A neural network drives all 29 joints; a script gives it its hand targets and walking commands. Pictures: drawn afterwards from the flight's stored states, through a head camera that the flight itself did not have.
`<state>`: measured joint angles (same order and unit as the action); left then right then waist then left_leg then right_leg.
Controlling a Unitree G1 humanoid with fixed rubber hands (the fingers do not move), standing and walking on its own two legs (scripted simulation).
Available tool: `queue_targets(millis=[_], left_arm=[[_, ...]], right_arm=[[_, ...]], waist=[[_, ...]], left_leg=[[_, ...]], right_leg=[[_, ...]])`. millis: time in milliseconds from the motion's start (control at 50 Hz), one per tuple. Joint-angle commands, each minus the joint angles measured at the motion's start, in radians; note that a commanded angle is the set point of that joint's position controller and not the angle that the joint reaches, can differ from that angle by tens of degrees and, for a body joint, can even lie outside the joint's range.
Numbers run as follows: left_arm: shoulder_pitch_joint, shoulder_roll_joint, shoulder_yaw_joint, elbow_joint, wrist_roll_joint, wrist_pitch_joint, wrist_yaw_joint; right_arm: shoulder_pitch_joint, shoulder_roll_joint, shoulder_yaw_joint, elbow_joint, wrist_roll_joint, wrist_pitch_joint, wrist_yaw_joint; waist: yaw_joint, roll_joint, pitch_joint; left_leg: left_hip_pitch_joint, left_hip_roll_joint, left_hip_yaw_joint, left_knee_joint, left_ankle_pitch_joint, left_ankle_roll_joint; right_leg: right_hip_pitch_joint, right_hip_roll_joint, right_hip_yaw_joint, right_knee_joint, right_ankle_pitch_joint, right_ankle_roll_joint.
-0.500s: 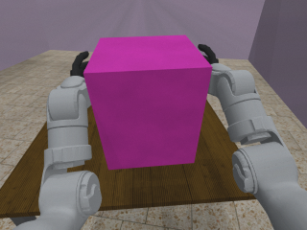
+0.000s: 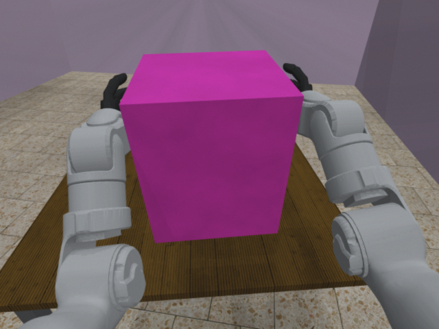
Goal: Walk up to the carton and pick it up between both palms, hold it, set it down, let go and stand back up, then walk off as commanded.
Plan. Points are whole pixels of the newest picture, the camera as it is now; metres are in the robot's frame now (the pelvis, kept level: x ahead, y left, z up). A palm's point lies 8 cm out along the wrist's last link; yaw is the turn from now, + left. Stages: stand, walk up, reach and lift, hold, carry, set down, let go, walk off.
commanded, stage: hold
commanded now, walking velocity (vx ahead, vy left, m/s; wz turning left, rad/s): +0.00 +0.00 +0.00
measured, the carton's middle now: (211, 144) +0.37 +0.01 +0.25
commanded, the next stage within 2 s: none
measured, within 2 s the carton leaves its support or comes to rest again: neither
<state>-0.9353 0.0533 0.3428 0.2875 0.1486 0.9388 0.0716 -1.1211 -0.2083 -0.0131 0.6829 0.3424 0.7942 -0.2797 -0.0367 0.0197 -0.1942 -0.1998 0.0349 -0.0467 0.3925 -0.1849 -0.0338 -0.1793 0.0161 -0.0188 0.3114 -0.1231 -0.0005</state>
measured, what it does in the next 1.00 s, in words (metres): stands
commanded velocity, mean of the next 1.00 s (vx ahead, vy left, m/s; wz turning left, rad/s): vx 0.00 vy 0.00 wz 0.00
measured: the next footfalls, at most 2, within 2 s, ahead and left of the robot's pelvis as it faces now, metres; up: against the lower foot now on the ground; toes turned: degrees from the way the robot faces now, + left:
none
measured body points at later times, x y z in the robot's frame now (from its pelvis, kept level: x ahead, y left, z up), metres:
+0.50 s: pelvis +0.00 +0.00 +0.00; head -0.08 +0.00 +0.44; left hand +0.38 +0.16 +0.30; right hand +0.39 -0.14 +0.31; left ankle +0.02 +0.14 -0.75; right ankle +0.03 -0.12 -0.75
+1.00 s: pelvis +0.00 +0.00 +0.00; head -0.08 +0.00 +0.44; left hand +0.38 +0.16 +0.30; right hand +0.39 -0.14 +0.31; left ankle +0.02 +0.14 -0.75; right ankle +0.03 -0.12 -0.75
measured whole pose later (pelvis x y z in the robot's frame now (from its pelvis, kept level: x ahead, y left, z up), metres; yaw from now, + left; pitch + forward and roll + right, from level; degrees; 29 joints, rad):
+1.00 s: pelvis +0.00 +0.00 +0.00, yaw +0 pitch -1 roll -1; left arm -0.93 0.05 0.34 0.29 0.15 0.94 0.07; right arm -1.12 -0.21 -0.01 0.68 0.34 0.79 -0.28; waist -0.04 0.02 -0.19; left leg -0.20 0.03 -0.05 0.39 -0.19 -0.03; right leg -0.18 0.02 -0.02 0.31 -0.12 0.00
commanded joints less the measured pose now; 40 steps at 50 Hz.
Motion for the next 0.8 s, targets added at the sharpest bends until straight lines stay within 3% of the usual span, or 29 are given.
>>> queue_targets(millis=[0,60,160,200,260,340,440,480,540,560,600,640,780], left_arm=[[-0.898,-0.558,-0.445,-0.084,-0.222,-0.082,-0.168],[-0.902,-0.568,-0.467,-0.105,-0.229,-0.083,-0.167],[-0.895,-0.555,-0.445,-0.084,-0.215,-0.079,-0.17],[-0.901,-0.57,-0.467,-0.104,-0.232,-0.082,-0.167],[-0.889,-0.554,-0.45,-0.11,-0.226,-0.083,-0.165],[-0.898,-0.558,-0.455,-0.093,-0.224,-0.083,-0.166],[-0.876,-0.558,-0.454,-0.1,-0.223,-0.08,-0.168],[-0.879,-0.541,-0.438,-0.068,-0.212,-0.076,-0.169],[-0.896,-0.562,-0.46,-0.088,-0.228,-0.079,-0.169],[-0.887,-0.548,-0.441,-0.072,-0.219,-0.08,-0.168],[-0.906,-0.548,-0.456,-0.119,-0.227,-0.086,-0.165],[-0.907,-0.556,-0.451,-0.084,-0.225,-0.083,-0.168],[-0.883,-0.549,-0.446,-0.09,-0.221,-0.083,-0.164]], right_arm=[[-0.847,0.734,0.222,-0.292,0.267,-0.056,0.106],[-0.84,0.737,0.224,-0.305,0.274,-0.059,0.105],[-0.842,0.731,0.223,-0.29,0.279,-0.056,0.104],[-0.836,0.728,0.222,-0.3,0.276,-0.057,0.107],[-0.848,0.742,0.244,-0.322,0.285,-0.057,0.105],[-0.845,0.728,0.225,-0.299,0.278,-0.055,0.106],[-0.818,0.722,0.226,-0.3,0.276,-0.052,0.099],[-0.842,0.726,0.224,-0.283,0.274,-0.05,0.101],[-0.849,0.728,0.222,-0.308,0.272,-0.056,0.105],[-0.86,0.737,0.226,-0.303,0.275,-0.054,0.104],[-0.835,0.737,0.235,-0.299,0.28,-0.053,0.104],[-0.839,0.724,0.214,-0.277,0.266,-0.053,0.105],[-0.847,0.748,0.241,-0.311,0.282,-0.056,0.104]], waist=[[-0.076,0.02,-0.48],[-0.084,0.039,-0.502],[-0.069,0.036,-0.474],[-0.084,0.035,-0.484],[-0.063,0.018,-0.508],[-0.075,0.045,-0.482],[-0.083,0.03,-0.485],[-0.07,0.02,-0.458],[-0.077,0.036,-0.486],[-0.064,0.011,-0.479],[-0.075,0.037,-0.504],[-0.084,0.033,-0.476],[-0.058,0.021,-0.498]], left_leg=[[0.016,-0.103,0.013,-0.033,0.095,-0.029],[0.028,-0.101,0.013,-0.02,0.12,-0.036],[0.023,-0.105,0.016,-0.024,0.115,-0.035],[0.031,-0.101,0.012,-0.025,0.119,-0.038],[0.025,-0.105,0.015,-0.021,0.132,-0.029],[0.018,-0.104,0.014,-0.03,0.103,-0.033],[0.03,-0.101,0.013,-0.021,0.141,-0.039],[0.022,-0.102,0.015,-0.027,0.101,-0.028],[0.023,-0.103,0.011,-0.027,0.108,-0.033],[0.017,-0.103,0.012,-0.023,0.108,-0.025],[0.028,-0.103,0.012,-0.022,0.117,-0.031],[0.022,-0.101,0.013,-0.03,0.09,-0.034],[0.028,-0.104,0.013,-0.018,0.127,-0.026]], right_leg=[[0.316,0.071,0.029,0.012,0.192,0.062],[0.324,0.072,0.032,0.019,0.223,0.063],[0.316,0.072,0.032,0.014,0.204,0.063],[0.303,0.077,0.027,0.016,0.201,0.061],[0.333,0.075,0.032,0.02,0.221,0.065],[0.311,0.073,0.03,0.015,0.194,0.062],[0.327,0.077,0.028,0.02,0.237,0.062],[0.311,0.071,0.032,0.011,0.194,0.066],[0.31,0.073,0.03,0.015,0.199,0.062],[0.314,0.071,0.035,0.014,0.201,0.063],[0.324,0.072,0.034,0.019,0.221,0.064],[0.304,0.073,0.029,0.01,0.176,0.062],[0.325,0.071,0.033,0.019,0.232,0.066]])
